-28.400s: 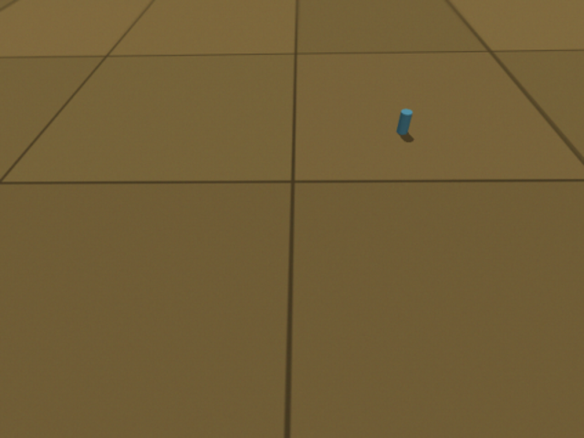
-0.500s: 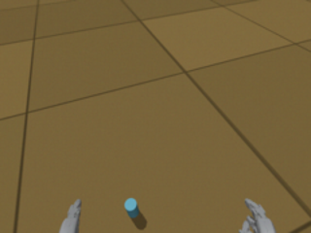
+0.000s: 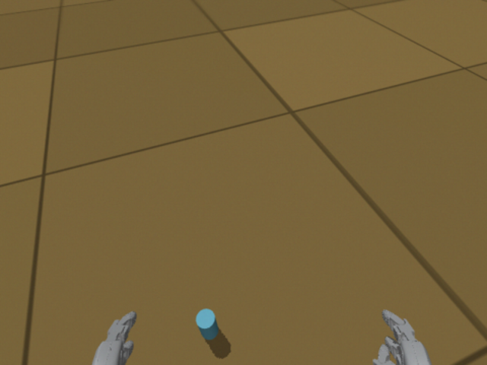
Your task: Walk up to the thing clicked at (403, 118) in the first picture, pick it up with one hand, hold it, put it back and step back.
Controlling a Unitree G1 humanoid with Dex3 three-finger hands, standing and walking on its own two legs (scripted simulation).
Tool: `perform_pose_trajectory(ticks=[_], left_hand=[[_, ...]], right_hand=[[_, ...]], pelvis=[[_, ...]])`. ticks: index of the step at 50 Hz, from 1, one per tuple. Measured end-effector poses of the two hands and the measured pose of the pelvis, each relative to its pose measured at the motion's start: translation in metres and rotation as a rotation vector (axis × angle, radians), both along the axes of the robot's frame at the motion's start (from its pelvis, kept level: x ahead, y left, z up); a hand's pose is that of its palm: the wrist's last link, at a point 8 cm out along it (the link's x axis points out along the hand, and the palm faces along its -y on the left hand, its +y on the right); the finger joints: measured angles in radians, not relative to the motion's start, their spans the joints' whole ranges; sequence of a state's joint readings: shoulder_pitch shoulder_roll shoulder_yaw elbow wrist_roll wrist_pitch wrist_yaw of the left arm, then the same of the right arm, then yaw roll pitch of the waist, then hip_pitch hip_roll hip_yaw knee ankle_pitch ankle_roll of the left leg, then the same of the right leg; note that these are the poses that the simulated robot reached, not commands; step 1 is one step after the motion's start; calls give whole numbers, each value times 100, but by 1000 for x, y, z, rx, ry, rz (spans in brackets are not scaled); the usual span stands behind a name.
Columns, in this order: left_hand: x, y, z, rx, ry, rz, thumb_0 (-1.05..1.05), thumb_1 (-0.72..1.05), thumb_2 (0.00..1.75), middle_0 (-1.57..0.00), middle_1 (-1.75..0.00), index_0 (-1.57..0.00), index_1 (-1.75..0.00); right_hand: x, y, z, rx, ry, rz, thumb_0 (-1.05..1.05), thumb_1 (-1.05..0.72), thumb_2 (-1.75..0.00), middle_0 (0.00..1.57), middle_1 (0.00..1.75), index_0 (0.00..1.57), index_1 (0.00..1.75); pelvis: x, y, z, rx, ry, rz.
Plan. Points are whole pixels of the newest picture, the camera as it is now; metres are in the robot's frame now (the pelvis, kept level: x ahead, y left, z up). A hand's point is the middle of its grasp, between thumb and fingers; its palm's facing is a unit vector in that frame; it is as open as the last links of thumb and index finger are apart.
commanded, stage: stand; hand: left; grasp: from the side
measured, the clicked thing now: (207, 324) +0.41 +0.17 -0.66
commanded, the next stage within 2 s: none
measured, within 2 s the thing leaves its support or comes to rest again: neither
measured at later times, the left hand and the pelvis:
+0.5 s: hand out of the picture +0.07 +0.25 -0.11, palm faces +0.00 -0.94 -0.35, open 7.4 cm; pelvis +0.00 +0.00 +0.04, yaw +1 degrees
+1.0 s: hand out of the picture +0.05 +0.25 -0.10, palm faces +0.01 -0.94 -0.35, open 7.4 cm; pelvis -0.01 +0.00 +0.06, yaw +1 degrees
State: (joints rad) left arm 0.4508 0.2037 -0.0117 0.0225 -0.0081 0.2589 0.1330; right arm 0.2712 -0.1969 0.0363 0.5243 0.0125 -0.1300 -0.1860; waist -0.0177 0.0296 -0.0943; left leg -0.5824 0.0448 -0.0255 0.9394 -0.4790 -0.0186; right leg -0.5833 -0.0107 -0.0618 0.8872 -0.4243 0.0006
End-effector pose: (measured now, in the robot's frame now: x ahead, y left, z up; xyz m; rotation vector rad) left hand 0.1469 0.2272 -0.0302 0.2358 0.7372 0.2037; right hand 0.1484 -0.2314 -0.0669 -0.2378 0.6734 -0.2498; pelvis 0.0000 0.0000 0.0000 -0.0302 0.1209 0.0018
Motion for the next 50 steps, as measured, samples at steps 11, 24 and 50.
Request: perform_pose_trajectory(ticks=[11,24,50], left_hand=[[-4,20,-30,42,82,-104,0,65,85,-20,-29,-20,-29],[-82,62,-45,53,403,26,1,89,90,-20,-30,-20,-30],[-107,66,-34,43,519,76,0,91,90,-20,-30,-21,-30]], right_hand=[[-13,-18,-18,-39,246,131,1,-90,-89,21,30,21,30],[-73,-51,-12,-23,492,31,1,-91,-89,20,30,20,30],[-95,-48,-9,22,590,4,1,-91,-89,21,30,20,30]], pelvis=[[-6,-1,8,25,-74,2],[-1,1,36,32,-140,8],[-8,1,56,33,-182,8]])
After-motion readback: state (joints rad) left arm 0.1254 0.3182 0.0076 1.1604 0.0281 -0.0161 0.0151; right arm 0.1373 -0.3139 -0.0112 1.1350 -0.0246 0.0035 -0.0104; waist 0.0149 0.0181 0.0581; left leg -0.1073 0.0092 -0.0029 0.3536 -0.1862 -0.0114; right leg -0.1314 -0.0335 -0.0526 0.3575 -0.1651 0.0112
